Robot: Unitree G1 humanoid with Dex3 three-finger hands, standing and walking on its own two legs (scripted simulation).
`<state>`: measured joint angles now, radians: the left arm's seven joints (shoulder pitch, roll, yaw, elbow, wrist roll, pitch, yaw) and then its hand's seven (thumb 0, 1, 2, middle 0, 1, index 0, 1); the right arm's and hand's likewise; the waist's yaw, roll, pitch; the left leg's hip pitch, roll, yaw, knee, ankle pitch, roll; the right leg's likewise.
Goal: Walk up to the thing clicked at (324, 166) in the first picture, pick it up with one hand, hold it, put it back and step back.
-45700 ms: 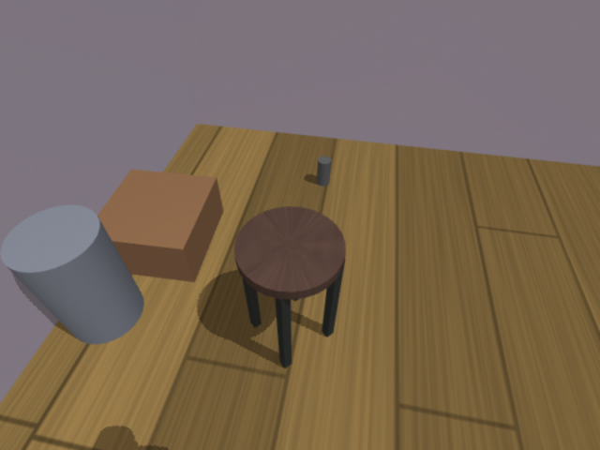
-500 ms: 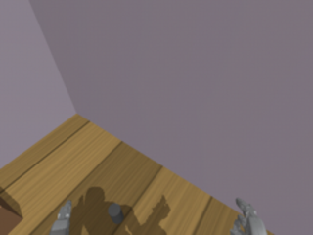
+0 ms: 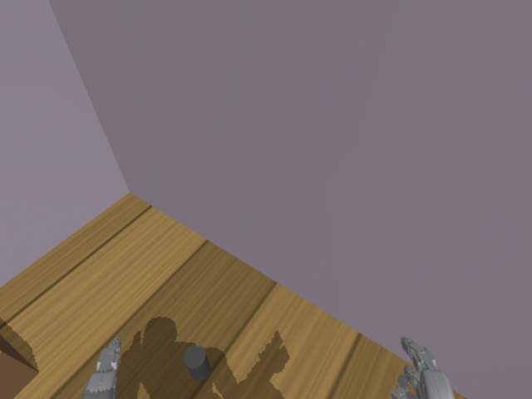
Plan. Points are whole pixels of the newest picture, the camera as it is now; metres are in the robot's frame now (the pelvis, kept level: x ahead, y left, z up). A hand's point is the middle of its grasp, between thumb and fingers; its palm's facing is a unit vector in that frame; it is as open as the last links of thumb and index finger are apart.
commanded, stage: stand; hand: left
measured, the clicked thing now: (197, 363) +0.39 +0.21 -0.65
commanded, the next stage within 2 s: none
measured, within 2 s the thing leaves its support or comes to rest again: neither
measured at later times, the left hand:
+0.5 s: hand out of the picture +0.15 +0.20 -0.09, palm faces -0.02 -0.94 -0.33, open 10.0 cm
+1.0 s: hand out of the picture +0.04 +0.26 -0.11, palm faces +0.00 -0.94 -0.34, open 7.4 cm
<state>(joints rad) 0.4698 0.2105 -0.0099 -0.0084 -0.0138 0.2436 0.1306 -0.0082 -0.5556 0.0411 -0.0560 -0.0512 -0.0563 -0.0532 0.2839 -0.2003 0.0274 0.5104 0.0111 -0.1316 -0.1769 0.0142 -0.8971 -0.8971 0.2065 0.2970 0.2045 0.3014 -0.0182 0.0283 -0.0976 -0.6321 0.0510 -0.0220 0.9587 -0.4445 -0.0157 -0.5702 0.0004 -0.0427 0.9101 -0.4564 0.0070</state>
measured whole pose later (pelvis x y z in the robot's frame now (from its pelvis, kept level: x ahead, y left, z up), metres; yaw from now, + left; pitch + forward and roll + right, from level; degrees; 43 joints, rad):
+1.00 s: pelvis -0.01 +0.01 +0.05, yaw +1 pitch -4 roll +0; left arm 0.20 0.32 0.00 1.07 0.03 0.00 0.02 0.01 0.90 0.89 -0.21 -0.30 -0.21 -0.30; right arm 0.16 -0.29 -0.01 1.07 -0.03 0.00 -0.01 0.01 -0.90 -0.90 0.21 0.30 0.20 0.30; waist 0.02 0.00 0.07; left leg -0.18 0.00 0.01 0.44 -0.20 0.01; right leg -0.14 -0.05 -0.02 0.44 -0.23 0.03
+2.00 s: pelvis +0.01 +0.01 +0.06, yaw +0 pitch -3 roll +0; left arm 0.09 0.33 0.01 1.16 0.01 -0.01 0.01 0.01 0.91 0.89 -0.21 -0.30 -0.21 -0.30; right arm 0.10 -0.33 0.00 1.15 -0.01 -0.01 0.00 0.01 -0.90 -0.90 0.21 0.30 0.20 0.30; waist 0.00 0.00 0.06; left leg -0.11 0.01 0.02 0.33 -0.17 0.00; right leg -0.08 -0.03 -0.02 0.32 -0.19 0.02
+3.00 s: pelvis -0.05 +0.01 +0.04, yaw +1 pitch -1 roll +1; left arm 0.08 0.36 0.05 0.94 0.04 0.03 0.01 0.01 0.90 0.89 -0.21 -0.30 -0.21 -0.30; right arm 0.08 -0.42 -0.07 0.96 0.02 0.07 0.01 0.01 -0.90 -0.90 0.20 0.30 0.20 0.30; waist 0.00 0.01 0.18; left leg -0.44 -0.09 -0.08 1.07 -0.49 0.02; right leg -0.35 -0.05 -0.02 0.61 -0.25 0.00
